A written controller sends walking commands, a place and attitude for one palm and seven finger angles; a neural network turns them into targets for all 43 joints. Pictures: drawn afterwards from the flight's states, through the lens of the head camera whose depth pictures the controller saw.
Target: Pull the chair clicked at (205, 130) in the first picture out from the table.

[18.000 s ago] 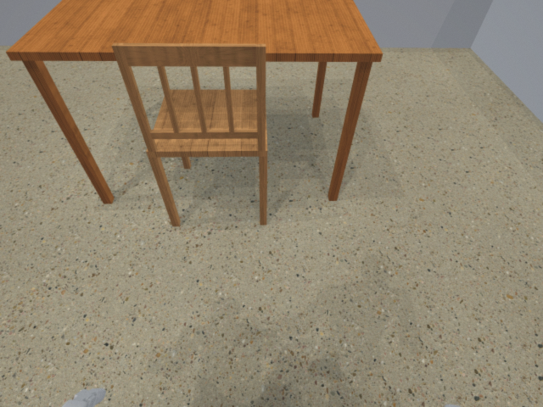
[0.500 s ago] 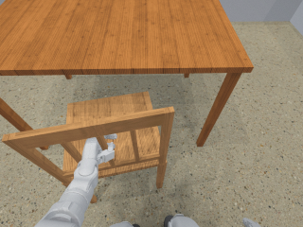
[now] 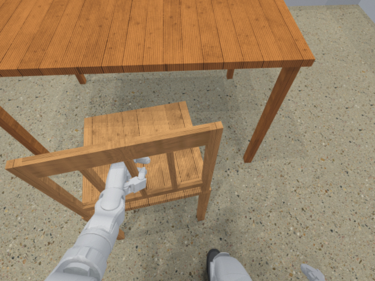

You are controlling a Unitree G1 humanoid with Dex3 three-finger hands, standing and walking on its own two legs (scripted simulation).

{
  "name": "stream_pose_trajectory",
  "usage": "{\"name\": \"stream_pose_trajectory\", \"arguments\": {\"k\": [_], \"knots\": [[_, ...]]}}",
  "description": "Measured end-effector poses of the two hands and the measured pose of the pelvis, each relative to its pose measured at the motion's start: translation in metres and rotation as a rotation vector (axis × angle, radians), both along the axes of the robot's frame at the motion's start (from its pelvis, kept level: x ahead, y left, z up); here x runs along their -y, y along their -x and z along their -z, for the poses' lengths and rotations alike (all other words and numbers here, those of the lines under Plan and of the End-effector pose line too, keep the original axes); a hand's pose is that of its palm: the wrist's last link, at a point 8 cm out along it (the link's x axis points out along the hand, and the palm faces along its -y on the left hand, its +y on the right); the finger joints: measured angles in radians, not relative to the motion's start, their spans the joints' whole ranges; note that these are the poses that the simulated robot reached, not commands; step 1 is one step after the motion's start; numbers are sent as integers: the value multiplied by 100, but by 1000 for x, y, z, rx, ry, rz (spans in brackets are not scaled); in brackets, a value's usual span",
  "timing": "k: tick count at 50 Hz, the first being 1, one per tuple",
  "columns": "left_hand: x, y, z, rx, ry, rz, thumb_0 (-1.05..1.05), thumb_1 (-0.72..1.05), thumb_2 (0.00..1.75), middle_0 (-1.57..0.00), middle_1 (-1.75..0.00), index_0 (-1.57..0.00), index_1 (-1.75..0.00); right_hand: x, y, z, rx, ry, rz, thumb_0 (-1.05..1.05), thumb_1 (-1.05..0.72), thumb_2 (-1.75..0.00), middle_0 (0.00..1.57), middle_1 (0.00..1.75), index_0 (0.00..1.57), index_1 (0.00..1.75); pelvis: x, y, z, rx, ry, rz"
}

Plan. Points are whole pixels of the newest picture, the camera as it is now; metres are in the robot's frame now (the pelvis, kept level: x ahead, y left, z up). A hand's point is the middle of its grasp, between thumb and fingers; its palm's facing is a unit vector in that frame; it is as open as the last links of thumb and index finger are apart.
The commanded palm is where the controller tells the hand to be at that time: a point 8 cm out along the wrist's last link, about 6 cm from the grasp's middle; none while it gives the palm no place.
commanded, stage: step backward, pulling the chair out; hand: left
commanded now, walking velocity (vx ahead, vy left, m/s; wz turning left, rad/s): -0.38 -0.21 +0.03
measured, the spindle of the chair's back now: (137, 177) +0.37 +0.13 -0.10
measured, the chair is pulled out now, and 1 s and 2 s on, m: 0.21 0.26 0.37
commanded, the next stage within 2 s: none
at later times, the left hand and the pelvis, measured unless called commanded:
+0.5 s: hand (140, 194) +0.31 +0.11 -0.06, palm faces -0.04 -0.98 -0.20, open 5.0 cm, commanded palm +0.30 +0.16 -0.05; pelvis -0.03 +0.00 +0.00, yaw -1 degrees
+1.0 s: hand (139, 198) +0.30 +0.11 -0.06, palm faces -0.03 -0.98 -0.19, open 4.9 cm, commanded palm +0.27 +0.16 -0.05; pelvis -0.05 +0.00 +0.00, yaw -1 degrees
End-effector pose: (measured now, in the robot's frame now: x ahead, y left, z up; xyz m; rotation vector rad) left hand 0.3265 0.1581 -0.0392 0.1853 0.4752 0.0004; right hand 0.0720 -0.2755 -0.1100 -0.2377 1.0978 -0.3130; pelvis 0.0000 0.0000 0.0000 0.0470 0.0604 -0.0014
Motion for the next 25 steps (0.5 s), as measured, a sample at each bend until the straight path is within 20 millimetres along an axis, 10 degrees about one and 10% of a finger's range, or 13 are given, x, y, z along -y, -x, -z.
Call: {"name": "stream_pose_trajectory", "arguments": {"k": [9, 25], "knots": [[0, 10, 0, 13, -14, -18, 0, 74, 83, -33, -121, -50, -145, -25, 4, 18, 22, -101, 14, 0, -91, -90, 20, 30, 20, 30, 9, 9, 6, 16, 15, 12], [-1, 36, 0, 24, -19, 6, 0, 73, 82, -33, -122, -50, -145, -12, 47, 10, -14, -30, 36, 1, -91, -90, 20, 30, 20, 30, 1, 27, 5, 28, 7, 25]]}}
